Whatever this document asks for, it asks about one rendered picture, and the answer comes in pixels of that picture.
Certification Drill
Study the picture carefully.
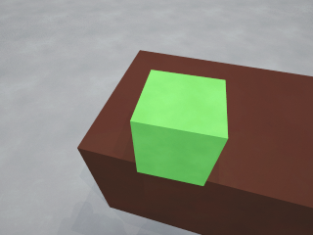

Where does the pedestal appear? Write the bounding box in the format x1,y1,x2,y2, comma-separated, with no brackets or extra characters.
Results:
77,50,313,235

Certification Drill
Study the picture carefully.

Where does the carton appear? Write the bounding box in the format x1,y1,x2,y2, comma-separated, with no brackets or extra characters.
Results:
130,70,228,186

